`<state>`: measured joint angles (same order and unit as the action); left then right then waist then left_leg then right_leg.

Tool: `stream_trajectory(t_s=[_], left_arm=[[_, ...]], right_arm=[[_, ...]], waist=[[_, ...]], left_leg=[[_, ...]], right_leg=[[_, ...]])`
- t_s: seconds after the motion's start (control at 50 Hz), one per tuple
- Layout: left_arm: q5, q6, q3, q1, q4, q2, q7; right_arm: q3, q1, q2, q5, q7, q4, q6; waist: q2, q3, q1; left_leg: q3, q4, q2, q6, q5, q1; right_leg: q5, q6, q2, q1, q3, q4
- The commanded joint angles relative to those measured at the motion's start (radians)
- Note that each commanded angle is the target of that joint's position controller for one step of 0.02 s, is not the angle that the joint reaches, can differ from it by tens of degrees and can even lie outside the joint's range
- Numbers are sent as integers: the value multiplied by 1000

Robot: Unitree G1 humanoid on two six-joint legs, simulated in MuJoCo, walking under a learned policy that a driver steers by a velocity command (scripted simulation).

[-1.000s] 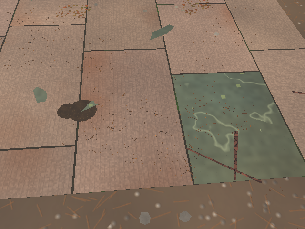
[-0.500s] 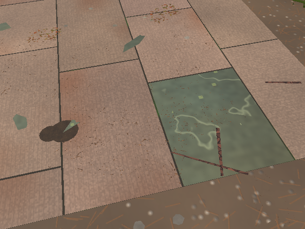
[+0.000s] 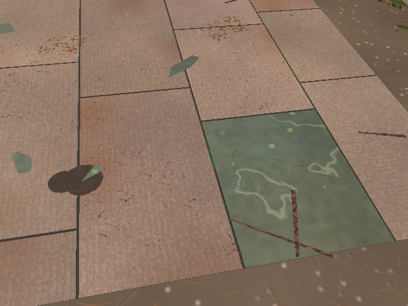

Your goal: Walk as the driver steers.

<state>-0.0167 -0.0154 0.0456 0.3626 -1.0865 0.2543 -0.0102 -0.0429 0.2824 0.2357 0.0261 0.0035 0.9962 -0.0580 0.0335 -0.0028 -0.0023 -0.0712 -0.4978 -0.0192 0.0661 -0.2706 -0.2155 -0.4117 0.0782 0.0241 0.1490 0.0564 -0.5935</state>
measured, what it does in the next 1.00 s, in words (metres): walks ahead: right foot, then left foot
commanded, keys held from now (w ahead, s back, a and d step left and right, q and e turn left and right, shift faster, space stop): w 0.60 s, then w+q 0.40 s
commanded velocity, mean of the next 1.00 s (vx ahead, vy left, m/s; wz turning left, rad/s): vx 0.47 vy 0.00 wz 0.12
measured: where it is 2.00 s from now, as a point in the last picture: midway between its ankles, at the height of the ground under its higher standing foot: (169, 193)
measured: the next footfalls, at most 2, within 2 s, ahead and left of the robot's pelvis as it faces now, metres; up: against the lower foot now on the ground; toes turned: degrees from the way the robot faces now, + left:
right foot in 0.44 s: +0.38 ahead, -0.06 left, +0.00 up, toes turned -3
left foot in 1.00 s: +0.67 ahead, +0.10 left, +0.00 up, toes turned +15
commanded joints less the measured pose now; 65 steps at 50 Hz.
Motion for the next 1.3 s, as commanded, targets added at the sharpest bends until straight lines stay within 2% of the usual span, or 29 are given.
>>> stream_trajectory(t_s=[0.02, 0.06, 0.14, 0.24, 0.32, 0.36, 0.4, 0.42, 0.44, 0.46, 0.48, 0.5, 0.52, 0.56, 0.6, 0.64, 0.76, 0.86, 0.92, 0.96, 0.98, 1.0, 1.02, 1.04, 1.08, 1.1, 1.16, 1.2, 1.3], left_arm=[[-26, -37, 11, -186, 135, 93, 17], [-15, -46, 3, -138, 102, 54, 40], [-23, -31, 3, -172, 104, 44, 49], [-14, -20, -11, -375, 186, 15, 48], [-2, -23, -27, -476, 234, -4, 45], [-1, -27, -22, -448, 241, 15, 36], [-1, -37, -3, -294, 202, 53, 21], [1, -45, 12, -141, 153, 77, 13], [-11, -53, 29, 12, 109, 107, 2], [-37, -55, 54, 144, 92, 202, -6], [-21, -41, 59, 104, 98, 205, 8], [8, -41, 53, -22, 112, 169, 16], [13, -49, 35, -102, 128, 97, 19], [2, -71, 9, -124, 105, 14, 15], [1, -89, 1, -80, 76, 4, 9], [1, -102, 6, -36, 60, 40, 7], [3, -106, -6, 53, 50, 36, 2], [-2, -101, -12, 145, 23, 45, -18], [-5, -91, -6, 131, 26, 77, -35], [-11, -77, 4, 101, 40, 108, -41], [-8, -70, 8, 80, 54, 119, -37], [-2, -74, 5, 51, 92, 104, -28], [17, -86, -2, 79, 157, 20, -5], [-1, -98, 10, -16, 185, 94, 1], [11, -118, 9, -80, 212, 82, 5], [-4, -103, 10, -91, 220, 75, 4], [-35, -45, 5, -67, 235, 40, 14], [-35, -31, 3, -134, 271, 40, 18], [-23, -28, -6, -323, 339, 36, 30]], right_arm=[[-33, 255, 160, -2, -6, 53, 1], [-17, 123, 109, -8, 1, 5, -16], [2, 207, 67, -12, -3, 47, -42], [18, 277, 47, -9, -11, 77, -41], [21, 294, 57, -7, -19, 93, -43], [19, 270, 71, -6, -22, 96, -46], [12, 232, 94, -6, -26, 92, -46], [8, 213, 105, -6, -27, 88, -40], [8, 196, 106, -12, -23, 80, -37], [23, 240, 34, -24, -14, 49, -36], [14, 312, 15, -37, -4, 57, -33], [-1, 217, 75, -16, -8, 32, -29], [-3, 131, 73, -10, -4, 6, -35], [-4, 97, 40, 4, 3, -4, -24], [1, 125, 2, 13, 16, 2, 0], [-1, 84, 3, 10, 23, -15, 17], [7, -172, 7, -8, 35, -109, 19], [21, -314, -4, -6, 37, -164, 14], [9, -259, 21, 1, 31, -161, 11], [-12, -92, 57, 5, 23, -113, 7], [-31, 40, 87, 13, 20, -73, 1], [-61, 174, 168, 28, 10, -49, 2], [-87, 130, 253, 13, 5, -77, 20], [-84, 121, 234, -15, 8, -71, 30], [-61, 16, 130, -15, 3, -77, 25], [-52, -11, 104, -16, -2, -80, 17], [-47, 2, 119, -25, -5, -80, -11], [-56, 35, 153, -26, -4, -79, -16], [-46, 153, 128, -25, -2, -59, -14]], waist=[[-157, -149, 75], [-93, -156, 6], [-111, -103, 7], [-120, -137, 41], [-137, -151, 55], [-140, -131, 24], [-148, -42, -50], [-144, 38, -110], [-121, 113, -177], [32, 240, -174], [154, 307, -109], [38, 152, -72], [-8, 29, -53], [-42, -61, 13], [-17, -54, 44], [-9, -69, 50], [8, -110, -5], [18, -114, -52], [49, -61, -9], [74, 27, 65], [66, 90, 129], [-13, 174, 191], [-290, 248, 107], [-90, 219, 121], [24, 3, 43], [37, -29, 8], [-8, -16, -35], [-37, -28, -25], [-91, -37, 57]], left_leg=[[657, 413, 398, 143, -534, 274], [471, 417, 301, 105, -303, 202], [245, 373, 219, 83, 230, 261], [152, 361, 186, 89, 521, 245], [116, 361, 194, 90, 645, 248], [101, 312, 214, 86, 819, 282], [83, 130, 223, 72, 1076, 324], [76, -40, 216, 63, 1087, 315], [57, -257, 187, 54, 906, 187], [10, -601, 97, 36, 428, -56], [79, -903, -78, 20, -239, -320], [145, -923, 2, 41, -151, -410], [135, -874, 44, 44, -66, -418], [135, -750, 100, 34, -13, -320], [119, -688, 109, 12, -4, -264], [105, -643, 115, -1, 34, -315], [53, -353, 97, -15, 272, -421], [-40, -149, 55, 18, 291, -412], [-90, -110, -17, 69, 154, -315], [-99, -79, -72, 120, 65, -150], [-67, 6, -77, 155, 90, 24], [153, 38, 87, 223, 22, 256], [741, 140, 376, 404, 99, 540], [757, 200, 360, 413, 92, 517], [532, 260, 299, 316, 216, 248], [458, 267, 243, 276, 304, 154], [346, 277, 161, 247, 457, 49], [324, 291, 132, 233, 465, 24], [283, 291, 104, 143, 539, 127]], right_leg=[[-54, 43, -20, 601, -5, -434], [117, 28, -79, 550, -9, -451], [233, -17, -90, 557, -81, -459], [295, -49, -66, 592, -151, -295], [346, -20, -27, 476, -195, -67], [330, 19, -4, 388, -200, -8], [273, 61, 45, 220, -196, 14], [276, 83, 60, 69, -187, 60], [277, 111, -1, -150, -126, 113], [91, 179, -273, -392, 219, 136], [24, 304, -441, -483, 693, 307], [-55, 277, -395, -349, 588, 353], [-14, 250, -363, -196, 442, 387], [195, 184, -276, 6, 260, 433], [321, 162, -234, 58, 163, 449], [382, 152, -224, 53, 83, 472], [581, 62, -173, -21, -101, 490], [792, 41, -214, -201, -176, 439], [1178, 27, -244, -302, -220, 274], [1310, 28, -261, -304, -236, 24], [1184, 23, -253, -223, -252, -178], [844, 6, -217, -4, -267, -489], [-92, -55, 39, 457, -216, -890], [-44, -36, -6, 591, -17, -924], [92, -37, -97, 571, -9, -746], [96, -52, -120, 510, -5, -669], [104, -96, -124, 421, -32, -547], [171, -119, -125, 445, -54, -456], [391, -114, -114, 495, -87, -199]])
Velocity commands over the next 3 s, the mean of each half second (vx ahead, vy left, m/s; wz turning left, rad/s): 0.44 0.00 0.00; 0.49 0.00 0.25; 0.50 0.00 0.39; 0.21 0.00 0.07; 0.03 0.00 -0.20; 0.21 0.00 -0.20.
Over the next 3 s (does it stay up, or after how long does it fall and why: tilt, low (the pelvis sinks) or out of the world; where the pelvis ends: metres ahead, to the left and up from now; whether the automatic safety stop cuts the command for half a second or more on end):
stays up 1.03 0.10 0.01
